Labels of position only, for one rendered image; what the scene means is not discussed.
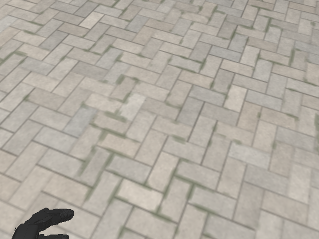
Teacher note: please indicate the robot left hand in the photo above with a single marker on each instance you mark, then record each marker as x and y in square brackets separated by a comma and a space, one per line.
[42, 220]

